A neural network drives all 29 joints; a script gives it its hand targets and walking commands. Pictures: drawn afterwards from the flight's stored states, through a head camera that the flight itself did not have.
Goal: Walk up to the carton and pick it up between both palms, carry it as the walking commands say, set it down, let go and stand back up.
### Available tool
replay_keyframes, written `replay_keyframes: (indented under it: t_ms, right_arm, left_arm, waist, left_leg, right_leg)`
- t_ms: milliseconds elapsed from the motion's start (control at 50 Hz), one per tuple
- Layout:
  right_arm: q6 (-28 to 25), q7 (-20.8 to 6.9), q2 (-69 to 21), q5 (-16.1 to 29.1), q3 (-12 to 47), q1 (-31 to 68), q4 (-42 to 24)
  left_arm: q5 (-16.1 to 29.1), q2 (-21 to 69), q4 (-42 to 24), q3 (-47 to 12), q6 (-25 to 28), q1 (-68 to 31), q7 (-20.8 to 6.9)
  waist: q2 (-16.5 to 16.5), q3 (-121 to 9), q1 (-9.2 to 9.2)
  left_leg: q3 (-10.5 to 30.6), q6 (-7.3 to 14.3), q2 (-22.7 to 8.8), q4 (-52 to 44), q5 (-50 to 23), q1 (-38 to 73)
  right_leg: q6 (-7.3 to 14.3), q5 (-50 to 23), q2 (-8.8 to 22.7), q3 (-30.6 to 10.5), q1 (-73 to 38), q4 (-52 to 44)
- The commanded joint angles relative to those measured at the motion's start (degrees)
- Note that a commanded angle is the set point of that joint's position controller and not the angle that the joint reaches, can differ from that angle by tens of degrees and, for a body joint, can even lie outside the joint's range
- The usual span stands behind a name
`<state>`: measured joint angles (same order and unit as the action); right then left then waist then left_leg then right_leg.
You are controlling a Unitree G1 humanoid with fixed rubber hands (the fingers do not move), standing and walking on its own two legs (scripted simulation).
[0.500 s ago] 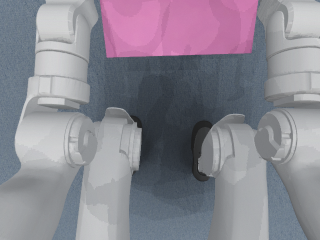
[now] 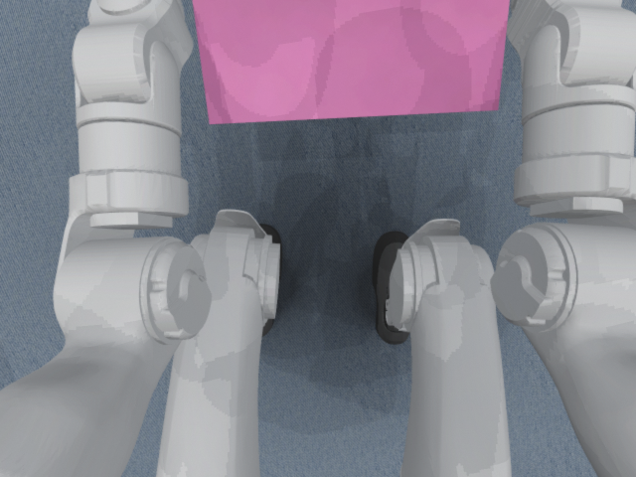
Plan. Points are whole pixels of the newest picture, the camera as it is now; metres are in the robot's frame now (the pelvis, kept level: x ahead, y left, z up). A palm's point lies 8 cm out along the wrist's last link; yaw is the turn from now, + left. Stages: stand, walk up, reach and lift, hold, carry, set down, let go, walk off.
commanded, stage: reach and lift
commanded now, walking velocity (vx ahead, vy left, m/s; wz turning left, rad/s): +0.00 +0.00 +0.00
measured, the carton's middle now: out of the picture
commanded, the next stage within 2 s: none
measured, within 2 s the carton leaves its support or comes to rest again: neither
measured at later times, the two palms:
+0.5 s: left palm out of the picture +0.53 +0.17 -0.04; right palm out of the picture +0.56 -0.14 -0.03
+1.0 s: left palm out of the picture +0.51 +0.17 +0.03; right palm out of the picture +0.53 -0.14 +0.03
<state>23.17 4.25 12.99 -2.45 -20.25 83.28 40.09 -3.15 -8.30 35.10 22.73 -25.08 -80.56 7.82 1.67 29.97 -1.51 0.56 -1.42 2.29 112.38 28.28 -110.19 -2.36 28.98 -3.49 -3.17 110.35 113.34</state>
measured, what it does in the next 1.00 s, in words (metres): rises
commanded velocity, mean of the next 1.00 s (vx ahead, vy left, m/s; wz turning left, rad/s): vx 0.00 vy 0.00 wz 0.00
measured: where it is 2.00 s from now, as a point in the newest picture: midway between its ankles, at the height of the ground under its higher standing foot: (325, 303)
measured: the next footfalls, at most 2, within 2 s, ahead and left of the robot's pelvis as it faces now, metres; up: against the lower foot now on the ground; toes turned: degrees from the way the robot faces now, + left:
none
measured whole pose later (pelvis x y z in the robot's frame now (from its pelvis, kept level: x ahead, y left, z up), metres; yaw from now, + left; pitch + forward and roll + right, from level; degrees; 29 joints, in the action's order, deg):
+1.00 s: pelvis -0.01 +0.00 +0.10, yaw +0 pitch +18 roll +1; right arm 26.9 3.3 8.6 -4.6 -20.6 72.1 32.0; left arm -5.3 -4.2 27.4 22.2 -28.5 -69.4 6.9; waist 1.1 29.9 -1.6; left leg 1.1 -1.1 2.7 93.6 25.0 -86.5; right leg -2.1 26.0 -2.6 -3.4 86.4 94.5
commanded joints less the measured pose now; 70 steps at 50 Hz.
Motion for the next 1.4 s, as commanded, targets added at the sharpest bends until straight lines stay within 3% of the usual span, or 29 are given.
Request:
replay_keyframes:
  t_ms: [0, 20, 100, 140, 220, 260, 360, 400, 460, 560, 600, 700, 740, 780, 820, 840, 900, 940, 1000, 1060, 1140, 1160, 1180, 1200, 1220, 1260, 1280, 1340, 1380]
  right_arm:
    - [0.2, -15.6, -67.0, 9.7, 30.2, 40.0, -6.9]
    - [0.9, -15.7, -65.3, 7.9, 27.9, 37.5, -3.0]
    - [1.1, -15.2, -67.5, 11.9, 34.0, 43.6, -15.2]
    - [2.5, -15.3, -69.0, 12.0, 32.3, 37.5, -7.7]
    - [2.2, -14.8, -67.9, 10.1, 32.3, 38.2, -11.4]
    - [2.2, -15.3, -67.8, 9.8, 31.0, 39.7, -9.9]
    - [3.1, -16.2, -68.8, 9.8, 30.7, 35.7, -7.3]
    - [2.5, -16.4, -68.2, 9.5, 32.1, 35.4, -9.5]
    - [1.9, -15.8, -69.1, 10.4, 34.4, 37.2, -16.0]
    - [2.5, -16.2, -69.5, 10.7, 33.8, 34.0, -12.7]
    - [1.9, -15.2, -69.3, 10.1, 34.2, 34.7, -15.2]
    - [2.5, -15.5, -69.1, 10.0, 34.1, 33.8, -13.5]
    - [3.0, -15.4, -70.8, 11.0, 36.4, 33.1, -16.2]
    - [2.8, -15.6, -70.3, 9.9, 34.3, 29.7, -12.2]
    - [2.5, -15.7, -70.3, 10.1, 34.4, 31.7, -13.2]
    - [2.2, -15.6, -69.6, 10.0, 35.2, 31.9, -16.1]
    - [2.3, -15.4, -70.4, 10.5, 35.9, 31.0, -16.5]
    - [2.8, -15.6, -70.1, 9.7, 34.7, 30.6, -13.5]
    - [2.1, -15.3, -70.8, 9.3, 35.7, 29.6, -15.9]
    - [2.6, -15.7, -71.1, 9.6, 35.4, 28.9, -13.3]
    - [2.2, -15.5, -70.4, 10.1, 36.0, 30.8, -16.7]
    - [2.9, -15.9, -70.6, 9.8, 35.7, 27.3, -12.4]
    - [2.8, -16.1, -72.7, 8.7, 33.9, 25.5, -10.2]
    - [2.3, -16.4, -71.1, 9.3, 34.6, 26.9, -12.1]
    - [2.0, -16.2, -73.1, 9.9, 37.1, 26.1, -14.5]
    - [2.4, -15.9, -74.1, 7.6, 35.9, 23.5, -13.3]
    - [2.3, -16.0, -74.9, 9.5, 37.0, 24.0, -14.7]
    - [1.7, -15.9, -71.6, 8.5, 36.3, 25.8, -17.0]
    - [1.4, -15.9, -71.1, 9.3, 37.3, 25.4, -16.6]
  left_arm:
    - [10.0, 59.6, -6.1, -32.9, 1.4, -44.7, -18.1]
    - [10.4, 58.7, -6.6, -32.7, 1.3, -46.4, -18.2]
    - [12.1, 59.0, -14.5, -35.2, 0.9, -47.0, -18.1]
    - [13.0, 57.0, -17.5, -36.0, 0.9, -51.1, -17.6]
    - [12.3, 59.2, -14.2, -37.1, 0.1, -46.7, -18.3]
    - [11.3, 60.0, -10.2, -34.7, -0.3, -44.1, -18.8]
    - [11.2, 58.9, -15.4, -36.2, 0.0, -47.8, -18.3]
    - [10.3, 61.5, -9.7, -35.9, -0.5, -40.2, -18.8]
    - [11.9, 63.1, -13.4, -38.3, -0.6, -40.3, -18.8]
    - [13.2, 62.1, -19.3, -40.7, 0.0, -45.3, -18.3]
    - [11.6, 63.0, -11.9, -38.4, -0.5, -37.5, -18.8]
    - [12.1, 62.7, -14.8, -40.2, -0.7, -39.6, -18.3]
    - [12.8, 61.6, -19.3, -40.6, -0.4, -40.4, -17.9]
    - [12.1, 62.4, -16.1, -40.0, -0.7, -37.2, -17.9]
    - [11.0, 62.3, -14.4, -38.2, -0.5, -36.8, -18.0]
    - [12.6, 64.9, -15.1, -40.8, -1.1, -36.8, -18.0]
    - [13.0, 63.9, -18.7, -42.1, -0.4, -37.9, -17.9]
    - [11.0, 63.1, -13.8, -38.7, -1.1, -35.4, -18.1]
    - [12.8, 65.7, -16.9, -41.8, -0.3, -35.7, -18.1]
    - [10.8, 63.3, -14.5, -40.7, -0.6, -34.1, -18.0]
    - [12.0, 64.3, -16.2, -41.9, -1.2, -34.4, -18.3]
    - [11.5, 63.8, -16.4, -40.9, -1.0, -34.2, -18.4]
    - [11.5, 64.2, -17.0, -41.5, -0.4, -34.5, -18.4]
    - [11.2, 64.1, -15.2, -40.4, -0.7, -33.0, -18.5]
    - [11.7, 65.6, -17.1, -41.9, -0.4, -32.0, -18.5]
    - [10.9, 65.7, -16.7, -40.5, -0.4, -31.0, -18.8]
    - [11.3, 64.8, -21.2, -42.0, 0.1, -33.4, -18.7]
    - [11.3, 64.6, -16.8, -42.0, -0.3, -31.3, -18.6]
    - [10.8, 67.1, -13.4, -41.2, -0.7, -26.1, -19.1]
  waist:
    - [-0.7, -133.6, -2.52]
    - [0.8, -132.1, 0.76]
    - [0.4, -147.2, -3.44]
    - [0.6, -143.6, -2.50]
    - [0.5, -142.6, -0.16]
    - [1.8, -138.4, -0.96]
    - [-0.3, -138.4, -1.34]
    - [0.3, -137.5, -2.41]
    - [0.5, -147.0, -1.78]
    - [-0.6, -144.3, -0.09]
    - [0.6, -141.4, -1.86]
    - [-0.7, -142.5, -0.13]
    - [0.5, -146.9, -1.61]
    - [0.6, -141.2, -1.01]
    - [0.0, -139.4, -2.79]
    - [-0.1, -143.7, -0.65]
    - [-0.4, -143.8, 0.34]
    - [-0.3, -137.1, -2.14]
    - [0.1, -141.3, 0.34]
    - [-0.3, -137.3, -1.90]
    - [-1.1, -140.6, -0.01]
    - [-1.8, -136.9, -1.77]
    - [-0.8, -134.8, 0.16]
    - [-1.6, -134.2, -0.75]
    - [-0.7, -137.1, -1.71]
    - [1.9, -137.4, -0.12]
    - [-0.8, -140.4, -1.88]
    - [1.2, -137.3, -1.31]
    - [-1.1, -133.4, -1.52]
  left_leg:
    - [-6.9, 0.8, 6.4, -10.8, -11.3, 41.3]
    - [-5.7, 0.8, 5.8, -11.3, -11.1, 40.8]
    - [-7.4, 1.1, 7.3, -11.8, -17.5, 46.2]
    - [-6.5, 0.5, 6.9, -13.2, -16.1, 48.7]
    - [-6.9, 0.2, 7.1, -14.5, -13.1, 46.8]
    - [-5.9, 0.9, 7.0, -16.0, -10.3, 45.4]
    - [-5.3, 0.5, 6.8, -18.7, -10.6, 49.2]
    - [-6.0, 0.0, 7.1, -18.8, -11.4, 49.0]
    - [-5.2, 0.3, 7.8, -18.9, -17.4, 53.8]
    - [-4.2, -0.1, 7.0, -21.8, -13.8, 56.4]
    - [-5.7, 0.3, 7.9, -21.8, -14.7, 52.1]
    - [-4.4, -0.3, 7.4, -23.4, -12.3, 56.4]
    - [-4.2, 0.1, 7.7, -24.8, -15.0, 60.6]
    - [-4.0, -0.1, 7.1, -25.1, -14.5, 59.5]
    - [-3.7, 0.4, 7.1, -27.4, -13.0, 59.2]
    - [-2.7, -0.3, 7.2, -27.3, -14.3, 63.3]
    - [-3.4, 0.0, 7.2, -28.0, -14.4, 63.1]
    - [-3.8, 0.2, 7.2, -29.7, -9.6, 59.4]
    - [-3.2, -0.2, 7.4, -30.5, -12.3, 62.4]
    - [-3.5, -0.2, 7.2, -31.9, -10.7, 62.7]
    - [-2.1, 0.0, 7.1, -34.9, -8.9, 67.6]
    - [-3.0, -0.5, 7.0, -35.1, -9.9, 65.4]
    - [-3.4, -0.8, 6.9, -34.9, -7.7, 65.3]
    - [-2.7, -0.3, 6.3, -35.9, -6.5, 65.8]
    - [-2.7, -0.1, 6.8, -36.2, -11.8, 68.2]
    - [-1.9, 0.4, 7.3, -37.7, -11.7, 69.2]
    - [-2.5, 0.2, 7.4, -37.6, -14.4, 68.7]
    - [-2.3, -0.1, 7.0, -38.4, -11.8, 70.0]
    - [-1.5, -0.1, 7.2, -40.4, -11.5, 69.8]
  right_leg:
    - [1.5, -9.3, -5.6, 7.6, -37.6, -12.4]
    - [1.7, -10.5, -5.9, 8.6, -37.7, -12.2]
    - [1.0, -16.5, -6.3, 7.2, -48.3, -13.3]
    - [1.2, -14.3, -6.3, 7.4, -44.5, -14.2]
    - [1.3, -13.0, -6.4, 7.1, -47.2, -16.8]
    - [1.1, -9.9, -6.3, 7.5, -44.9, -17.1]
    - [1.4, -10.2, -6.5, 6.7, -44.4, -19.1]
    - [1.2, -10.2, -6.5, 7.3, -45.3, -20.2]
    - [1.5, -16.3, -6.9, 6.6, -52.1, -20.0]
    - [1.6, -13.9, -6.8, 6.3, -50.9, -22.5]
    - [1.2, -14.5, -6.5, 5.4, -54.8, -23.6]
    - [1.6, -11.9, -6.9, 5.9, -53.5, -25.0]
    - [0.9, -13.8, -7.1, 5.8, -56.4, -25.3]
    - [1.1, -12.9, -6.9, 5.5, -54.2, -26.4]
    - [1.0, -11.2, -6.8, 5.0, -55.8, -27.5]
    - [1.3, -13.4, -6.8, 5.5, -57.3, -27.5]
    - [1.3, -13.6, -6.9, 5.4, -58.3, -29.0]
    - [1.2, -8.2, -6.5, 4.7, -57.9, -30.2]
    - [1.3, -11.4, -6.4, 5.1, -61.3, -31.1]
    - [1.2, -9.7, -6.7, 4.6, -59.7, -32.7]
    - [0.9, -9.6, -6.6, 5.1, -62.8, -34.1]
    - [1.1, -9.3, -6.2, 4.3, -63.0, -34.7]
    - [1.2, -7.9, -6.4, 4.5, -61.5, -36.1]
    - [1.3, -5.9, -6.0, 3.9, -62.2, -36.7]
    - [1.5, -10.5, -6.1, 3.7, -64.3, -36.7]
    - [0.9, -10.9, -6.7, 4.6, -67.2, -37.7]
    - [0.8, -13.1, -6.3, 3.1, -69.1, -37.7]
    - [1.0, -11.0, -6.7, 3.5, -68.5, -39.1]
    - [1.1, -9.8, -5.9, 3.2, -68.4, -40.7]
